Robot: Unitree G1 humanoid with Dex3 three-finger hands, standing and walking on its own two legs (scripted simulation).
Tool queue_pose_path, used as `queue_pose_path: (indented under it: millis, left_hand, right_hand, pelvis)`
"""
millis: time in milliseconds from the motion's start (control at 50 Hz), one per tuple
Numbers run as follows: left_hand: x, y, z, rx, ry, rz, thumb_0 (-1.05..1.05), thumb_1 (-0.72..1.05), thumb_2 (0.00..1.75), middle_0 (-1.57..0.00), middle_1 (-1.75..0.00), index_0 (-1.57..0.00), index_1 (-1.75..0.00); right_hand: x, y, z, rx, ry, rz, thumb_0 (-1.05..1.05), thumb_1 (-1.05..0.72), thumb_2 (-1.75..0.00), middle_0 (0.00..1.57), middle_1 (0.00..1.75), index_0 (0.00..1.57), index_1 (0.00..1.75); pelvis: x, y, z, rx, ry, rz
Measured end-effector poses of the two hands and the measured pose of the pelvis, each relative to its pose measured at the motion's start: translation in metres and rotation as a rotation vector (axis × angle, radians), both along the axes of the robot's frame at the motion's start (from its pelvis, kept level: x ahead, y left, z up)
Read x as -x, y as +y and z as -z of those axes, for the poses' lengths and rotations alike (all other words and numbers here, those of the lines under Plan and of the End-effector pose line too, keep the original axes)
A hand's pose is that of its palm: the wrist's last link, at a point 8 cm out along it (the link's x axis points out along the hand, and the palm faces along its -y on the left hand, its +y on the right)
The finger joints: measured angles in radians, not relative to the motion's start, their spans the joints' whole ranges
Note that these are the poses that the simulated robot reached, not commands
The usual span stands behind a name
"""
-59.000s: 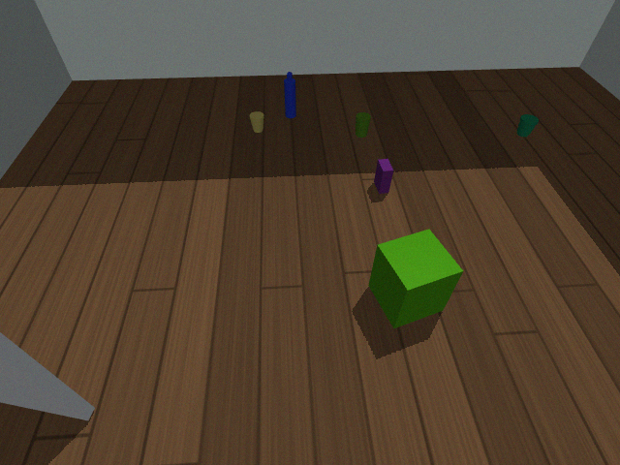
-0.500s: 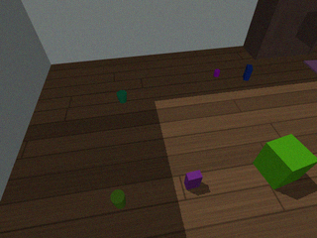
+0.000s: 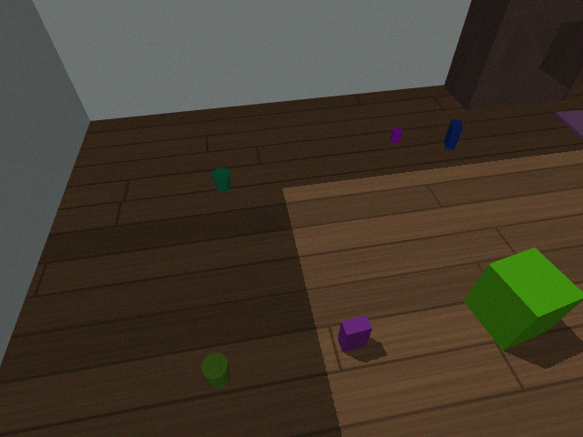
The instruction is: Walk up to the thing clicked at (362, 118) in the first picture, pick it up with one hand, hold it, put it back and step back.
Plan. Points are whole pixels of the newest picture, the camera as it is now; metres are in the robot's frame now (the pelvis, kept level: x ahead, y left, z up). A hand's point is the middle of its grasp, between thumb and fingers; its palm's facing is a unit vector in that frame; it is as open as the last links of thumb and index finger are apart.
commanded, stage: stand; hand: left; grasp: from above
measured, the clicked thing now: (217, 372) +0.48 +0.25 -0.72
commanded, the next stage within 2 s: step back in 0.74 s
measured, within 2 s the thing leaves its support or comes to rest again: neither
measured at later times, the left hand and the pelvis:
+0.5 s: hand out of the picture +0.06 +0.25 -0.16, palm faces +0.00 -0.94 -0.35, open 7.4 cm; pelvis +0.00 +0.00 +0.00, yaw +0 degrees
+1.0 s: hand out of the picture +0.09 +0.29 -0.17, palm faces -0.03 -0.92 -0.39, open 7.4 cm; pelvis -0.04 +0.03 -0.02, yaw +0 degrees
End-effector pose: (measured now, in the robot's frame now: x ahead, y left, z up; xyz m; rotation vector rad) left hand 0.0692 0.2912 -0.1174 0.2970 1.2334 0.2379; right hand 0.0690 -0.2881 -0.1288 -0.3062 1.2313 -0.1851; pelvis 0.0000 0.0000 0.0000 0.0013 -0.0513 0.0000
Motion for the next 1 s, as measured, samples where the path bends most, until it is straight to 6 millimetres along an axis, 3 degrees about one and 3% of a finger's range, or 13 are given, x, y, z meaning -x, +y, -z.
queue_pose_path:
  millis: [440,760,900,1000]
  left_hand:
    - [0.011,-0.001,0.0,-0.002,0.018,0.008,0.0,0.91,0.89,-0.2,-0.3,-0.21,-0.3]
    - [0.006,-0.001,0.0,-0.002,0.012,0.019,0.0,0.9,0.89,-0.2,-0.3,-0.21,-0.3]
    - [0.002,0.018,0.004,-0.032,-0.02,0.026,0.0,0.9,0.89,-0.2,-0.3,-0.21,-0.3]
    - [-0.009,0.042,0.013,-0.045,-0.062,0.074,0.0,0.9,0.89,-0.2,-0.3,-0.21,-0.3]
  right_hand:
    - [0.007,-0.006,-0.001,-0.001,0.011,0.005,0.01,-0.91,-0.9,0.2,0.3,0.2,0.3]
    - [0.013,-0.01,0.0,0.0,0.029,0.012,0.01,-0.91,-0.9,0.2,0.3,0.2,0.3]
    - [0.014,-0.017,0.001,0.033,0.016,0.023,0.0,-0.91,-0.9,0.2,0.3,0.21,0.3]
    - [0.032,-0.01,-0.004,0.079,0.019,0.029,0.0,-0.91,-0.9,0.2,0.3,0.2,0.3]
  pelvis:
    - [0.003,-0.003,0.0,-0.001,0.001,0.003]
    - [0.003,-0.005,0.0,0.0,0.011,0.003]
    - [0.025,0.005,0.01,0.007,0.017,-0.001]
    - [0.039,0.026,0.019,-0.001,0.029,-0.004]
